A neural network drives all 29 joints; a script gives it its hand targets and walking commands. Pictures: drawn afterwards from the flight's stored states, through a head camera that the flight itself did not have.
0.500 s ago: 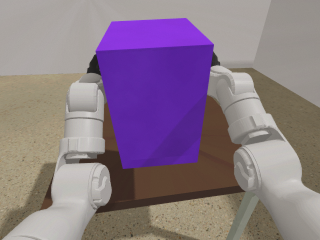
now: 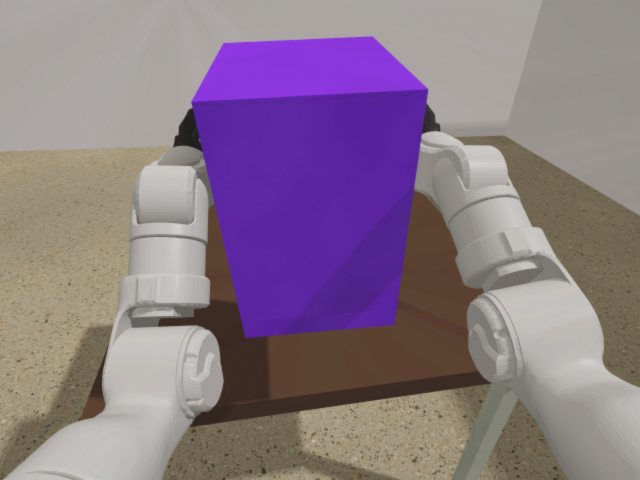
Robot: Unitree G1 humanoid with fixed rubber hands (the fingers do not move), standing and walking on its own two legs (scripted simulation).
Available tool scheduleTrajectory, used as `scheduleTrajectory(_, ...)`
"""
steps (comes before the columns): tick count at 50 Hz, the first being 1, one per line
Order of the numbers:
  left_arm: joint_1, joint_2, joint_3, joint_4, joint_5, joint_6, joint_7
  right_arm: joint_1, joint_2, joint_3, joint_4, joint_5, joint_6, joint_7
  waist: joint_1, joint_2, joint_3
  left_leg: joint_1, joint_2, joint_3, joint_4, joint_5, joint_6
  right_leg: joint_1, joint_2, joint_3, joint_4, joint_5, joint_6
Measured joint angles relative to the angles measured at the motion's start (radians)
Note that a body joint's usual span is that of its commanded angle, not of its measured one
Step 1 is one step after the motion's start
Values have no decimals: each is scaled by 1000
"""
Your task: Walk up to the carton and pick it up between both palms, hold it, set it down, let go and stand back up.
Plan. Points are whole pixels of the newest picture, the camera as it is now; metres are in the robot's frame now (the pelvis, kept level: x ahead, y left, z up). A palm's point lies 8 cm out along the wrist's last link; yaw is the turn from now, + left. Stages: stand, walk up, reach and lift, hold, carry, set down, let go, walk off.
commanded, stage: hold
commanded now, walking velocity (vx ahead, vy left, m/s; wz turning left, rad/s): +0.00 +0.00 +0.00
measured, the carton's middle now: (309, 185) +0.36 +0.03 +0.28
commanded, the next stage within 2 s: set down in 0.02 s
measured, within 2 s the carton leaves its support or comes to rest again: neither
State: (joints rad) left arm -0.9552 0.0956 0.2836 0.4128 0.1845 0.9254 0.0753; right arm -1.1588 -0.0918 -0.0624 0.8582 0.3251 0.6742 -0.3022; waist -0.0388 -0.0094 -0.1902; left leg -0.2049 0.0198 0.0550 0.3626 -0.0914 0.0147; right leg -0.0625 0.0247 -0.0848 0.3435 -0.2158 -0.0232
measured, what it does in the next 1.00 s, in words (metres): stands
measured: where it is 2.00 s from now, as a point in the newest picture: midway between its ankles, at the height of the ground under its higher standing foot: outside the picture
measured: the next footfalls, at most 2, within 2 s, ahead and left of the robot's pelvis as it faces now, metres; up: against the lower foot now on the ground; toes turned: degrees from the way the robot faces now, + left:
none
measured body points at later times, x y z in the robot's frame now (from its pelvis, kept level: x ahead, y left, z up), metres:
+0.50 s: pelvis +0.01 +0.00 +0.00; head -0.07 +0.02 +0.44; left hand +0.41 +0.18 +0.28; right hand +0.41 -0.09 +0.29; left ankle +0.07 +0.10 -0.74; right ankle -0.01 -0.10 -0.74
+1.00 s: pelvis +0.01 +0.00 +0.00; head -0.05 +0.04 +0.45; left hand +0.43 +0.18 +0.24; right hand +0.42 -0.09 +0.24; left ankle +0.07 +0.10 -0.74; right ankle -0.01 -0.10 -0.74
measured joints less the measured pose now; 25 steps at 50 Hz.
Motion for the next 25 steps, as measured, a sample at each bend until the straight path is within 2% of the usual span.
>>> scheduleTrajectory(7, 0, 0, 0, 0, 0, -10, 0, -2, 0, -1, -3, 0, -4, -1, 0, 0, 0, 0, 0, 0, 0, -1, 0, 0, 0, 0, -1, 0, 0)
scheduleTrajectory(10, 0, 0, 0, 1, 0, -45, -1, -14, 2, -24, -2, -2, -28, -2, 0, 0, 0, -1, 0, 0, 0, -1, 0, 0, 0, 0, -2, 0, 0)
scheduleTrajectory(18, -18, 0, 68, 127, 0, -225, -29, -93, 68, -235, 113, -151, -149, 10, 0, -2, 0, -5, 0, 0, -3, -6, 0, 0, 0, 0, -13, 0, 0)
scheduleTrajectory(21, -18, 1, 117, 168, 0, -237, -40, -87, 89, -248, 181, -189, -193, 18, 0, -15, 1, -2, -1, 0, -12, -4, 0, 0, 0, 0, -17, -1, 0)
scheduleTrajectory(25, -18, 13, 120, 176, 0, -237, -39, -30, 114, -235, 189, -193, -251, 29, 0, -42, 18, 2, -1, 0, -22, 0, 0, 0, 0, 0, -18, -2, 0)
